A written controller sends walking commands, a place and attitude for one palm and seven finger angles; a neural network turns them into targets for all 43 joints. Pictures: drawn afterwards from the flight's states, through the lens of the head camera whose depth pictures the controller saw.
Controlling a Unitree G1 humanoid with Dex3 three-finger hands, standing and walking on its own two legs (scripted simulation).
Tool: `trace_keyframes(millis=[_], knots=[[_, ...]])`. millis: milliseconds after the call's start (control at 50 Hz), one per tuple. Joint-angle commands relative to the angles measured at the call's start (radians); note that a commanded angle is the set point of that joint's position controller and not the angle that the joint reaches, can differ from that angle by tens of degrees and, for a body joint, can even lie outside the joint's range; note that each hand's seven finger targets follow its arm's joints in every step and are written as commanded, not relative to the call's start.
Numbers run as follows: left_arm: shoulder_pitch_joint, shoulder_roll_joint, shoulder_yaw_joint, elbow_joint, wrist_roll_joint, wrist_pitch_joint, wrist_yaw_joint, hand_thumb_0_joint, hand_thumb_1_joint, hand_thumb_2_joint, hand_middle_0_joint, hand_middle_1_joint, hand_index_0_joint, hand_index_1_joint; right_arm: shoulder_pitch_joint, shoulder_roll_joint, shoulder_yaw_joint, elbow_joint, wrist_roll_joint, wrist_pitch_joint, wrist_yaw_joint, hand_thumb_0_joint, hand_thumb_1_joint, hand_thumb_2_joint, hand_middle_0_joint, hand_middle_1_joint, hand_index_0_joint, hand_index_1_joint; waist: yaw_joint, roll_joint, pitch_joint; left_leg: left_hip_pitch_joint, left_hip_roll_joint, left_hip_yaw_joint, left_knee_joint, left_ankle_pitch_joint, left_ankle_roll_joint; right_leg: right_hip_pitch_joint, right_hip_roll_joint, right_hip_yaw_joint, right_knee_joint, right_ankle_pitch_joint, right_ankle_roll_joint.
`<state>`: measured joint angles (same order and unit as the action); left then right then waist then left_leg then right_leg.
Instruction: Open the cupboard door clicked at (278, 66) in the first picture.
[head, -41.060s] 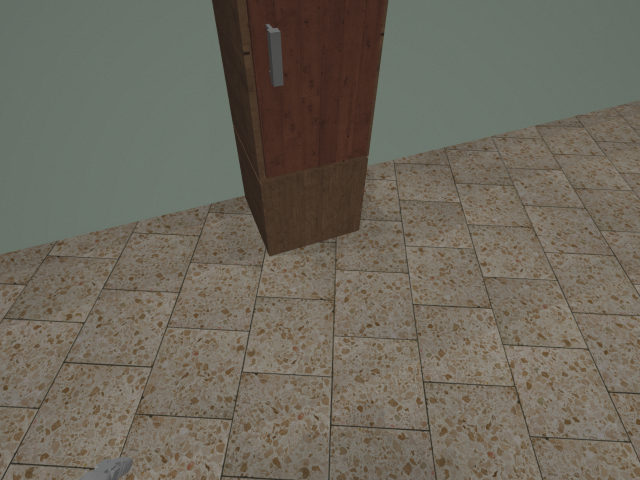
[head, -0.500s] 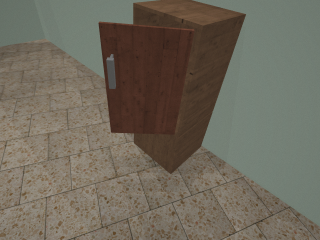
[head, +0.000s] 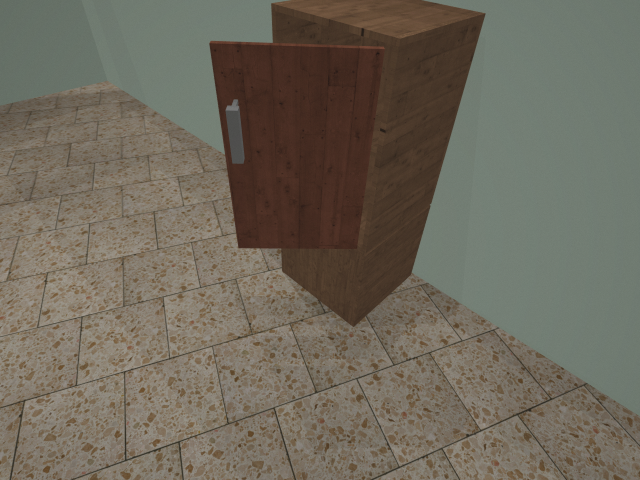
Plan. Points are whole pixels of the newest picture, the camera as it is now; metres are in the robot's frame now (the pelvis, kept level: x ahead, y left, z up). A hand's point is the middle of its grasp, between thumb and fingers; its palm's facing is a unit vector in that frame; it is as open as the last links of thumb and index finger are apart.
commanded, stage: come to a stop and stand still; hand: left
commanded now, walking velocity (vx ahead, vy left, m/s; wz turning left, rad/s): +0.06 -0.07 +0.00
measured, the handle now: (236, 131) +0.84 +0.25 +0.05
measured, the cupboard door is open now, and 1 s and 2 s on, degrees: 46 46 46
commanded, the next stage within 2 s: look again from close up in 0.86 s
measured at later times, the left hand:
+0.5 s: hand out of the picture +0.08 +0.19 -0.18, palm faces +0.03 -0.97 -0.22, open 7.3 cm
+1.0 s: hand out of the picture +0.06 +0.17 -0.18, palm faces +0.07 -0.97 -0.22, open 7.3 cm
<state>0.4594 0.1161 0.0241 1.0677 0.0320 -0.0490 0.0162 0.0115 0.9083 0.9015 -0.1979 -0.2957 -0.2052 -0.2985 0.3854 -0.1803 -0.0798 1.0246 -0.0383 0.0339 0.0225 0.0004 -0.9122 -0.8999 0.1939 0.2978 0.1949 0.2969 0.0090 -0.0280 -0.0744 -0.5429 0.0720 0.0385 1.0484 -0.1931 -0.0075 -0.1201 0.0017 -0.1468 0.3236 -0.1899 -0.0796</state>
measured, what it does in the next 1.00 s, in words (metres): steps on the spot: left foot, then right foot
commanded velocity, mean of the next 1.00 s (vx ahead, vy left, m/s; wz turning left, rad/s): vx -0.03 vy -0.02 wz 0.00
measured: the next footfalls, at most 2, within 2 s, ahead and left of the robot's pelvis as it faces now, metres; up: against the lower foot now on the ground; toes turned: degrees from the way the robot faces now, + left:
left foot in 0.14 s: +0.09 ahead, +0.11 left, +0.00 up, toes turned +6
right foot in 0.52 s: +0.11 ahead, -0.11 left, +0.00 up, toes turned -3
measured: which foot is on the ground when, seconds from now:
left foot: up 0.00-0.12, down 0.14-1.00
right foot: down 0.00-0.14, up 0.16-0.50, down 0.52-1.00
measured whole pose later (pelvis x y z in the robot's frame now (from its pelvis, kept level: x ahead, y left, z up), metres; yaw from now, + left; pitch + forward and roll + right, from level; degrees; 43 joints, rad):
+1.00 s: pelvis +0.04 -0.01 -0.01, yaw +1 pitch +0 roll +1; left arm 0.24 0.16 0.02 1.05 0.02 0.01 0.03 0.01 0.93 0.90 -0.20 -0.30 -0.20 -0.30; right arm 0.21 -0.17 -0.03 1.02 -0.02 0.01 -0.03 0.00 -0.94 -0.90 0.20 0.30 0.20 0.30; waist 0.02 0.01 0.04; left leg -0.24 0.00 0.08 0.48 -0.24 0.02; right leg -0.29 -0.03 -0.07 0.52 -0.23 -0.02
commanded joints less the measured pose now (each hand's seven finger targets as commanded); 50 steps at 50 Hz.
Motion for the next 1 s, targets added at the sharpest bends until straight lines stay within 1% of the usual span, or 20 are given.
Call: trace_keyframes(millis=[0, 80, 100, 120, 140, 160, 180, 260, 380, 420, 460, 480, 500, 520, 640, 700, 740, 780, 900, 980], knots=[[0.010, 0.176, 0.038, -0.045, 0.010, -0.006, 0.003, 0.000, 0.900, 0.900, -0.200, -0.300, -0.200, -0.300, -0.049, -0.004, 0.014, -0.070, 0.012, -0.039, -0.003, 0.000, -0.900, -0.900, 0.200, 0.300, 0.200, 0.300, 0.005, -0.104, 0.189, 0.023, -0.021, 0.064, -0.273, -0.135, 0.007, -0.112, -0.268, 0.278, -0.203, -0.409, -0.107], [-0.012, 0.143, 0.033, -0.038, 0.002, 0.027, -0.006, 0.000, 0.900, 0.900, -0.200, -0.300, -0.200, -0.300, 0.128, 0.015, 0.036, 0.009, 0.015, -0.063, -0.030, 0.000, -0.900, -0.900, 0.200, 0.300, 0.200, 0.300, -0.038, -0.056, 0.157, 0.445, -0.059, 0.095, -0.624, -0.110, 0.022, -0.307, -0.152, 0.162, 0.056, -0.408, -0.041], [-0.009, 0.097, 0.021, -0.048, -0.004, 0.033, -0.011, 0.000, 0.900, 0.900, -0.200, -0.300, -0.200, -0.300, 0.181, -0.027, 0.032, 0.027, 0.014, -0.067, -0.042, 0.000, -0.900, -0.900, 0.200, 0.300, 0.200, 0.300, -0.050, 0.092, 0.155, 0.515, 0.038, -0.028, -0.696, -0.178, 0.040, -0.391, -0.101, 0.111, 0.241, -0.358, -0.008], [0.003, 0.038, 0.009, -0.075, -0.005, 0.037, -0.017, 0.000, 0.900, 0.900, -0.200, -0.300, -0.200, -0.300, 0.215, -0.110, 0.014, 0.021, 0.010, -0.068, -0.051, 0.000, -0.900, -0.900, 0.200, 0.300, 0.200, 0.300, -0.054, 0.328, 0.151, 0.525, 0.268, -0.376, -0.836, -0.375, 0.111, -0.559, -0.017, 0.026, 0.488, -0.373, 0.038], [-0.068, 0.064, 0.016, -0.118, 0.007, 0.047, -0.020, 0.000, 0.900, 0.900, -0.200, -0.300, -0.200, -0.300, 0.237, -0.163, 0.005, 0.013, 0.007, -0.061, -0.063, 0.000, -0.900, -0.900, 0.200, 0.300, 0.200, 0.300, -0.080, 0.266, 0.203, 0.399, 0.380, -0.566, -0.938, -0.506, 0.192, -0.603, -0.019, 0.084, 0.669, -0.354, 0.036], [-0.125, 0.071, 0.025, -0.152, 0.012, 0.048, -0.028, 0.000, 0.900, 0.900, -0.200, -0.300, -0.200, -0.300, 0.180, -0.175, 0.005, -0.002, 0.000, -0.058, -0.071, 0.000, -0.900, -0.900, 0.200, 0.300, 0.200, 0.300, -0.060, 0.147, 0.248, 0.303, 0.385, -0.556, -0.952, -0.504, 0.231, -0.602, -0.058, 0.141, 0.776, -0.278, 0.035], [-0.130, 0.065, 0.030, -0.124, 0.019, 0.055, -0.027, 0.000, 0.900, 0.900, -0.200, -0.300, -0.200, -0.300, 0.116, -0.108, 0.022, 0.008, 0.000, -0.065, -0.068, 0.000, -0.900, -0.900, 0.200, 0.300, 0.200, 0.300, -0.022, 0.155, 0.237, 0.181, 0.302, -0.461, -0.968, -0.484, 0.164, -0.540, -0.067, 0.168, 0.809, -0.184, 0.032], [-0.082, 0.057, 0.032, -0.088, 0.008, 0.067, -0.039, 0.000, 0.900, 0.900, -0.200, -0.300, -0.200, -0.300, 0.024, -0.040, 0.047, -0.004, 0.008, -0.095, -0.076, 0.000, -0.900, -0.900, 0.200, 0.300, 0.200, 0.300, 0.020, 0.131, 0.194, 0.180, 0.186, -0.185, -0.898, -0.117, 0.137, -0.482, -0.071, 0.169, 0.831, -0.018, 0.067], [-0.191, 0.042, 0.024, -0.118, -0.011, 0.065, -0.025, 0.000, 0.900, 0.900, -0.200, -0.300, -0.200, -0.300, 0.038, -0.061, 0.032, 0.017, -0.002, -0.073, -0.072, 0.000, -0.900, -0.900, 0.200, 0.300, 0.200, 0.300, -0.029, 0.166, 0.125, 0.252, 0.184, -0.119, -0.788, 0.100, 0.165, -0.337, -0.059, 0.099, 0.461, -0.142, 0.092], [-0.163, 0.043, 0.022, -0.101, -0.016, 0.052, -0.019, 0.000, 0.900, 0.900, -0.200, -0.300, -0.200, -0.300, 0.017, -0.066, 0.028, 0.019, 0.001, -0.061, -0.068, 0.000, -0.900, -0.900, 0.200, 0.300, 0.200, 0.300, -0.015, 0.168, 0.092, 0.230, 0.172, -0.114, -0.712, 0.099, 0.145, -0.204, -0.039, 0.083, 0.290, -0.106, 0.093], [-0.074, 0.083, 0.029, -0.062, -0.013, 0.034, -0.011, 0.000, 0.900, 0.900, -0.200, -0.300, -0.200, -0.300, 0.024, -0.033, 0.030, 0.020, 0.010, -0.053, -0.060, 0.000, -0.900, -0.900, 0.200, 0.300, 0.200, 0.300, 0.017, 0.017, 0.036, 0.143, 0.084, -0.062, -0.573, -0.090, 0.071, 0.012, -0.071, 0.142, 0.099, 0.017, 0.090], [-0.050, 0.143, 0.031, -0.047, -0.009, 0.023, -0.001, 0.000, 0.900, 0.900, -0.200, -0.300, -0.200, -0.300, 0.047, 0.023, 0.042, 0.017, 0.021, -0.051, -0.057, 0.000, -0.900, -0.900, 0.200, 0.300, 0.200, 0.300, 0.010, -0.173, -0.012, 0.054, -0.006, 0.022, -0.443, -0.257, 0.022, 0.100, -0.241, 0.356, 0.043, 0.070, 0.038], [-0.061, 0.189, 0.036, -0.055, -0.016, 0.025, 0.001, 0.000, 0.900, 0.900, -0.200, -0.300, -0.200, -0.300, 0.050, 0.040, 0.046, 0.005, 0.022, -0.041, -0.056, 0.000, -0.900, -0.900, 0.200, 0.300, 0.200, 0.300, 0.005, -0.277, -0.016, 0.071, -0.038, 0.027, -0.340, -0.361, 0.011, 0.025, -0.338, 0.432, -0.031, 0.070, -0.028], [-0.096, 0.183, 0.030, -0.065, -0.014, 0.033, 0.002, 0.000, 0.900, 0.900, -0.200, -0.300, -0.200, -0.300, 0.037, 0.030, 0.041, 0.002, 0.019, -0.032, -0.053, 0.000, -0.900, -0.900, 0.200, 0.300, 0.200, 0.300, 0.001, -0.185, 0.013, 0.108, -0.030, 0.003, -0.269, -0.370, 0.018, -0.047, -0.336, 0.398, -0.050, 0.041, -0.063], [-0.205, 0.158, 0.027, -0.079, -0.009, 0.021, 0.020, 0.000, 0.900, 0.900, -0.200, -0.300, -0.200, -0.300, 0.000, 0.039, 0.050, 0.044, 0.032, -0.025, -0.049, 0.000, -0.900, -0.900, 0.200, 0.300, 0.200, 0.300, -0.020, -0.077, 0.075, 0.227, -0.033, 0.011, -0.416, -0.191, -0.009, -0.121, -0.261, 0.292, 0.022, 0.271, -0.085], [-0.221, 0.162, 0.033, -0.084, -0.022, 0.037, 0.019, 0.000, 0.900, 0.900, -0.200, -0.300, -0.200, -0.300, 0.030, 0.007, 0.047, 0.050, 0.030, -0.029, -0.055, 0.000, -0.900, -0.900, 0.200, 0.300, 0.200, 0.300, -0.030, 0.006, 0.089, 0.373, -0.018, -0.014, -0.643, 0.001, 0.000, -0.203, -0.211, 0.255, 0.110, 0.159, -0.031], [-0.203, 0.129, 0.028, -0.092, -0.024, 0.046, 0.015, 0.000, 0.900, 0.900, -0.200, -0.300, -0.200, -0.300, -0.030, -0.050, 0.040, 0.015, 0.020, -0.035, -0.060, 0.000, -0.900, -0.900, 0.200, 0.300, 0.200, 0.300, 0.006, 0.138, 0.107, 0.312, 0.088, -0.113, -0.664, 0.174, 0.056, -0.186, -0.119, 0.187, 0.152, 0.087, 0.028], [-0.203, 0.132, 0.029, -0.083, -0.015, 0.055, 0.016, 0.000, 0.900, 0.900, -0.200, -0.300, -0.200, -0.300, -0.096, -0.050, 0.041, -0.009, 0.017, -0.032, -0.059, 0.000, -0.900, -0.900, 0.200, 0.300, 0.200, 0.300, 0.021, 0.167, 0.131, 0.232, 0.084, -0.105, -0.687, 0.160, 0.064, -0.129, -0.109, 0.165, 0.177, 0.061, 0.042], [-0.196, 0.148, 0.013, -0.070, -0.013, 0.045, 0.012, 0.000, 0.900, 0.900, -0.200, -0.300, -0.200, -0.300, -0.097, -0.051, 0.040, -0.030, 0.023, -0.029, -0.056, 0.000, -0.900, -0.900, 0.200, 0.300, 0.200, 0.300, -0.006, -0.002, 0.064, 0.298, 0.031, -0.063, -0.649, -0.009, 0.040, -0.126, -0.150, 0.229, 0.088, 0.055, 0.030], [-0.207, 0.147, 0.006, -0.067, -0.014, 0.041, 0.010, 0.000, 0.900, 0.900, -0.200, -0.300, -0.200, -0.300, -0.093, -0.048, 0.047, -0.021, 0.022, -0.032, -0.051, 0.000, -0.900, -0.900, 0.200, 0.300, 0.200, 0.300, -0.015, -0.016, 0.084, 0.317, 0.027, -0.062, -0.679, -0.051, 0.036, -0.156, -0.144, 0.229, 0.042, -0.052, 0.034]])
